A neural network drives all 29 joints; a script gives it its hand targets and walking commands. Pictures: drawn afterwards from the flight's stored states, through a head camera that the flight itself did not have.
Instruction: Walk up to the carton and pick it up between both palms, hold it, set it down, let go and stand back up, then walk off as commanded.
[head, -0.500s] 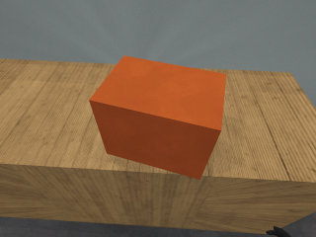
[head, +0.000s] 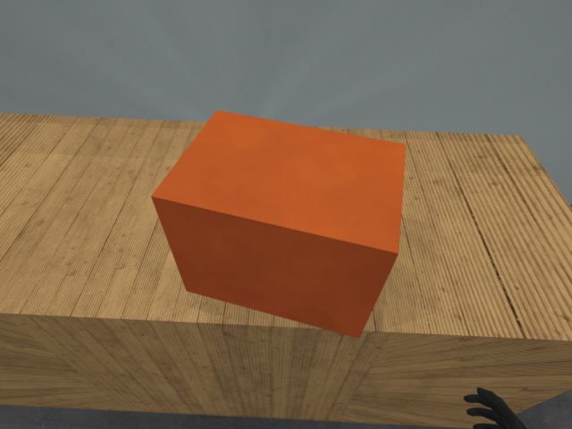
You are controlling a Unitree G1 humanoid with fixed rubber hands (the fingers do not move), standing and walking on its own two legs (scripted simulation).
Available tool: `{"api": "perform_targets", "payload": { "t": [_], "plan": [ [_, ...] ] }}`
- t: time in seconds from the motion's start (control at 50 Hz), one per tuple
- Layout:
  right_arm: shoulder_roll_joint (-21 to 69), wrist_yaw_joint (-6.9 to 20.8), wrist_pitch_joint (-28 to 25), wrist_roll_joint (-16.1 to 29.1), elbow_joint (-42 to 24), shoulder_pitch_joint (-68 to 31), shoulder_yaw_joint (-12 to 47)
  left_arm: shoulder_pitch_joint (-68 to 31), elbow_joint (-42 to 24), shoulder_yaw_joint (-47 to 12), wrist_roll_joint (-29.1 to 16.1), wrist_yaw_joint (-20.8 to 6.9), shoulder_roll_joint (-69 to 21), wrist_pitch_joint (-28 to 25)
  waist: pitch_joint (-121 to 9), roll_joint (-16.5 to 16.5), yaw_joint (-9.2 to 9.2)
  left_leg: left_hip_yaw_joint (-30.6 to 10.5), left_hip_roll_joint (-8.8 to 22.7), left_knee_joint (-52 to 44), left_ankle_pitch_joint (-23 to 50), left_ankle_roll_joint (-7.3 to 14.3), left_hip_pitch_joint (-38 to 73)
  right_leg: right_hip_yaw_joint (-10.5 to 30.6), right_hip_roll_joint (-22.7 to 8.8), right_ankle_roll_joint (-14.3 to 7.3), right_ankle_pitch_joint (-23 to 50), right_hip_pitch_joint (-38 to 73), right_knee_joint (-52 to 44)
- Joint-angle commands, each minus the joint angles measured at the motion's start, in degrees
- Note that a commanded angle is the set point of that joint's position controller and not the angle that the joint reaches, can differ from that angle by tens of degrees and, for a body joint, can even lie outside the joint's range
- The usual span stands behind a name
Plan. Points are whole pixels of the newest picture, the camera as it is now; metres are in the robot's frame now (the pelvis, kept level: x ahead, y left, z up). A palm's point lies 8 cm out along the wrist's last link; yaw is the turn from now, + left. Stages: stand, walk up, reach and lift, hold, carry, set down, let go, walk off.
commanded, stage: walk up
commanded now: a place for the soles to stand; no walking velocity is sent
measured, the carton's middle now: (287, 223) +0.43 +0.01 +0.04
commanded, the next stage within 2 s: reach and lift in 0.58 s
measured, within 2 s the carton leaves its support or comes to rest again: neither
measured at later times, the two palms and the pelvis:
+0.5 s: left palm out of the picture +0.07 +0.34 -0.07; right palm out of the picture +0.16 -0.31 -0.06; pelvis +0.01 +0.00 +0.00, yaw +0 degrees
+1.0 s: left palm (46, 408) +0.17 +0.31 -0.04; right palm out of the picture +0.13 -0.31 -0.04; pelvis -0.01 -0.01 +0.01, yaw +0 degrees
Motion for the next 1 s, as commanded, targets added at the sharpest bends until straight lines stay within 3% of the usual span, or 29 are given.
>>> {"api": "perform_targets", "payload": {
  "t": [0.0,0.04,0.14,0.2,0.4,0.56,0.58,0.6,0.62,0.68,0.74,0.78,0.86,0.98],
  "plan": [
    [-11.0,-0.8,-1.5,-0.5,2.2,-3.2,-3.1,-4.3,-1.6,1.2,0.7,0.5,10.1,-1.5,-6.5,0.7,-0.62,-9.4,6.5,-8.5,8.2,3.8,7.7,6.7,-4.7,-3.3,10.7,0.4,-6.1],
    [-10.9,-0.8,-1.5,-0.5,2.4,-3.8,-3.0,-3.9,-1.4,1.0,0.6,0.6,9.8,-1.3,-6.8,0.5,-0.14,-9.7,7.1,-8.5,9.1,4.1,6.8,5.9,-4.0,-2.9,9.9,1.8,-6.1],
    [-10.9,-0.5,-0.8,-0.8,2.1,-4.5,-3.1,-3.7,-1.5,1.3,0.9,0.8,11.1,-1.5,-5.8,0.4,-0.70,-8.4,5.5,-7.8,3.4,3.4,5.5,9.3,-6.0,-4.4,4.6,0.5,-8.1],
    [-11.1,-0.3,-0.8,-0.9,2.2,-5.1,-3.2,-4.0,-1.6,1.2,1.0,0.8,10.5,-1.5,-5.4,0.9,-0.62,-9.6,6.1,-9.4,1.1,3.8,5.7,8.0,-4.9,-3.9,3.0,-0.3,-7.9],
    [-10.9,-0.3,-0.9,-0.9,1.9,-5.3,-3.1,-3.7,-1.8,1.4,1.1,0.8,10.5,-1.6,-6.9,0.9,-0.41,-9.0,6.0,-8.5,5.0,3.7,6.2,7.6,-4.8,-3.7,6.5,1.2,-7.0],
    [-10.9,-0.3,-0.8,-1.0,1.8,-5.3,-3.2,-3.7,-2.0,1.4,1.1,0.8,10.5,-1.5,-6.9,1.0,-0.44,-9.0,6.0,-8.7,3.9,3.7,6.0,7.7,-4.9,-3.8,5.4,0.9,-6.9],
    [-1.5,0.2,-13.8,-8.1,21.9,-12.3,-12.4,-23.8,-13.8,2.7,-0.4,1.6,6.1,10.6,2.2,1.1,-4.21,0.1,2.5,-8.5,-2.0,-3.1,-5.6,-3.8,2.4,-1.1,1.7,-3.3,0.2],
    [-4.2,1.0,-15.8,-7.7,26.1,-8.7,-12.8,-22.6,-16.1,2.9,0.4,2.4,5.3,14.4,2.1,1.6,-5.53,-0.2,3.3,-8.2,-1.7,-2.2,-3.3,-3.7,2.6,-1.6,3.1,-1.6,1.8],
    [-5.2,1.1,-17.1,-7.7,25.2,-8.5,-12.3,-21.8,-17.8,4.0,1.5,2.3,4.8,16.3,0.6,0.2,-5.58,1.2,2.2,-6.9,1.2,-1.9,-0.1,-3.5,2.3,-2.0,4.7,-1.3,0.4],
    [-8.2,1.0,-19.1,-4.8,20.2,-9.0,-12.0,-18.7,-23.0,6.2,2.2,1.8,5.4,19.5,-6.4,-1.5,-2.44,1.9,1.3,-6.0,10.0,-1.6,11.1,-3.4,2.7,-2.4,10.1,0.6,-5.1],
    [-7.6,0.5,-18.4,-2.8,11.8,-7.9,-11.2,-14.1,-22.9,7.8,3.3,0.6,5.4,21.4,-5.9,-6.1,1.13,2.8,-0.1,-8.4,11.9,-0.4,13.8,-2.8,3.3,-1.4,14.8,7.1,-9.4],
    [-6.3,0.2,-17.8,-1.9,7.1,-7.7,-10.3,-13.2,-22.4,8.7,3.7,0.0,5.4,22.1,-5.5,-7.3,2.66,3.1,-0.9,-10.4,11.4,0.2,13.7,-1.9,3.2,-0.9,15.9,10.7,-11.7],
    [-3.0,-0.3,-17.1,-0.7,0.2,-6.9,-8.4,-13.5,-23.4,9.3,2.9,-0.6,5.9,21.8,-4.8,-6.6,4.16,3.8,-1.9,-13.3,10.7,0.4,13.2,-0.1,3.0,-0.7,14.8,14.5,-14.8],
    [1.4,-1.2,-14.8,0.4,-4.9,-2.7,-8.4,-13.5,-27.8,9.2,0.7,-0.5,5.9,19.9,-2.8,-1.5,4.34,5.9,-2.2,-17.7,6.9,0.1,13.7,0.4,2.8,-0.9,6.9,15.5,-17.4]
  ]
}}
